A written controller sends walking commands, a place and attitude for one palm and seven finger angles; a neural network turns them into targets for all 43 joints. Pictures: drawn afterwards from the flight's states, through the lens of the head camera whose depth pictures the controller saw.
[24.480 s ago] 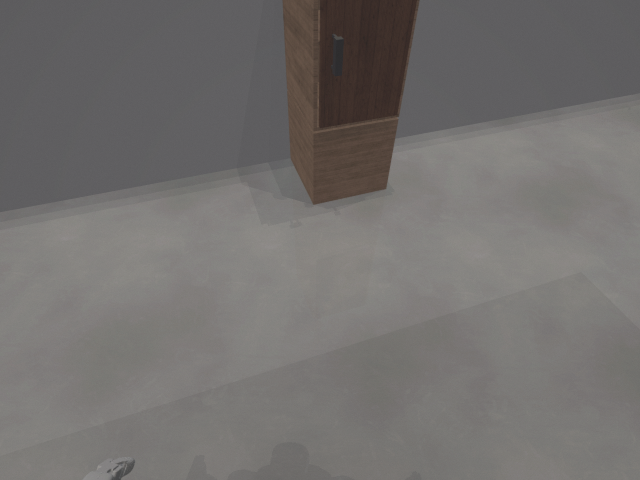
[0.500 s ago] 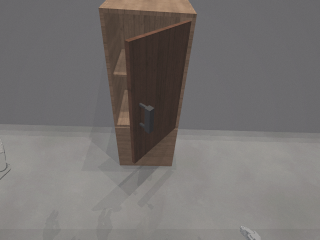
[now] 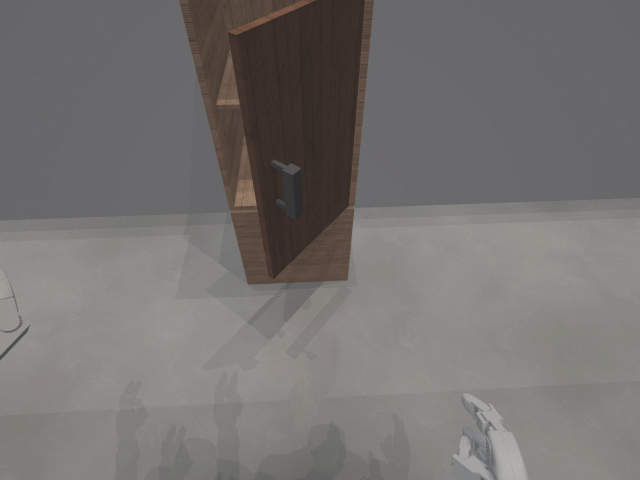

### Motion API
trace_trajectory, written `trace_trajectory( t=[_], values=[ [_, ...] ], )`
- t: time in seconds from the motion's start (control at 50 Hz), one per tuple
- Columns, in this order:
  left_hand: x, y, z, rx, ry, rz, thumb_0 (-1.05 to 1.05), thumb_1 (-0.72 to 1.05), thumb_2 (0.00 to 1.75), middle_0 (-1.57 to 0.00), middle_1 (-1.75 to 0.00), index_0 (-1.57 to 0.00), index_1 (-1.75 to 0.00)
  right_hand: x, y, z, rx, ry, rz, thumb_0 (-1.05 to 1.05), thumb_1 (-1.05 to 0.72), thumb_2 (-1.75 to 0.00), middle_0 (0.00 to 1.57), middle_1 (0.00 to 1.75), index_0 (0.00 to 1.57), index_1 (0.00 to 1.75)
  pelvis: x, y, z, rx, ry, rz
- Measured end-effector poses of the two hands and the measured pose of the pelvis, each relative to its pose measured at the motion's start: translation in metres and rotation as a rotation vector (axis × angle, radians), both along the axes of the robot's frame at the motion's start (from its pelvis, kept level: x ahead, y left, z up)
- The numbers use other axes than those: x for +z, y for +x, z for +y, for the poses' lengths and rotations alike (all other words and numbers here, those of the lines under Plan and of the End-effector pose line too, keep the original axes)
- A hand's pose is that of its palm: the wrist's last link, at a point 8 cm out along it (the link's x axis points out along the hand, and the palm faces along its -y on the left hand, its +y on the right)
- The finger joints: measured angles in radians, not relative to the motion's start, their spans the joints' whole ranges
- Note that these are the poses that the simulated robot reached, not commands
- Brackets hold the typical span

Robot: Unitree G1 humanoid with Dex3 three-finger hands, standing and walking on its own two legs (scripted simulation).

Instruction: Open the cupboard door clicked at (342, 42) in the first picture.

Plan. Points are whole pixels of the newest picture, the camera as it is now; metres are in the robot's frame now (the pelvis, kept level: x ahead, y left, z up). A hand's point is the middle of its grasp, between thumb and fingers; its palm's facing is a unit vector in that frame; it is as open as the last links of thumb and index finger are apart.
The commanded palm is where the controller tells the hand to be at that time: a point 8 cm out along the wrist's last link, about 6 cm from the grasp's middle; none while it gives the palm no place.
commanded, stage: stop stepping back and stand still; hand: left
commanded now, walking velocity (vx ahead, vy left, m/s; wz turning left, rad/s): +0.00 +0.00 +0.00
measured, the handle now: (285, 188) +0.65 +0.08 -0.05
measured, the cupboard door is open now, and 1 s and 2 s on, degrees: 50 50 50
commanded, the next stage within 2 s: let the arm hang, fingers relaxed in 0.96 s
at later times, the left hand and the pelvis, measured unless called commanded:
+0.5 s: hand (3, 368) +0.18 +0.26 +0.18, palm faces +0.40 -0.78 -0.49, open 7.4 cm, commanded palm +0.11 +0.30 +0.19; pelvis -0.02 +0.00 +0.01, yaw +2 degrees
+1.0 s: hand out of the picture +0.16 +0.29 +0.17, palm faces +0.43 -0.77 -0.46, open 7.4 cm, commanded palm +0.10 +0.33 +0.19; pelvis -0.03 +0.02 +0.02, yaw +2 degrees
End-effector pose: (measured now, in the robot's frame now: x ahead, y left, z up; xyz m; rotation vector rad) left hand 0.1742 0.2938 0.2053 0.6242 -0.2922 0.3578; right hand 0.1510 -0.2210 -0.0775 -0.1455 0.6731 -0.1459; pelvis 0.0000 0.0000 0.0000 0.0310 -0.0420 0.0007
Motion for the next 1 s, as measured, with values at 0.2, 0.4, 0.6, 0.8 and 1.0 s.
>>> trace_trajectory(
  t=[0.2, 0.4, 0.6, 0.8, 1.0],
  values=[
    [-0.018, -0.052, -0.005, 0.13, -0.09, 0.096, 0.01, 0.88, 0.89, -0.21, -0.31, -0.21, -0.31, -0.005, -0.013, -0.01, 0.05, -0.014, 0.106, 0.01, -0.9, -0.9, 0.2, 0.3, 0.2, 0.3, 0.012, -0.005, -0.011, 0.022, -0.009, 0.027],
    [-0.017, -0.034, 0.004, 0.099, -0.126, 0.028, 0.01, 0.89, 0.89, -0.21, -0.3, -0.2, -0.31, 0.012, -0.004, -0.021, 0.036, -0.099, 0.068, 0.01, -0.91, -0.9, 0.2, 0.3, 0.2, 0.3, 0.012, -0.012, -0.003, 0.038, -0.034, 0.013],
    [-0.011, -0.049, 0.011, 0.047, -0.066, 0.09, 0.01, 0.89, 0.89, -0.21, -0.3, -0.21, -0.31, 0.021, -0.007, 0.0, 0.032, -0.049, 0.015, 0.01, -0.91, -0.9, 0.2, 0.3, 0.2, 0.3, 0.014, -0.021, 0.005, 0.03, -0.044, 0.025],
    [-0.025, -0.064, 0.027, 0.135, -0.153, 0.097, 0.01, 0.89, 0.89, -0.21, -0.3, -0.21, -0.31, 0.01, -0.027, 0.016, 0.08, -0.057, 0.093, 0.01, -0.91, -0.9, 0.2, 0.3, 0.2, 0.3, 0.016, -0.03, 0.015, 0.04, -0.049, 0.021],
    [-0.018, -0.052, 0.03, 0.089, -0.116, 0.09, 0.01, 0.89, 0.89, -0.21, -0.3, -0.21, -0.31, 0.013, -0.027, 0.022, 0.061, -0.052, 0.086, 0.01, -0.91, -0.9, 0.2, 0.3, 0.2, 0.3, 0.018, -0.029, 0.021, 0.04, -0.049, 0.033]
  ],
)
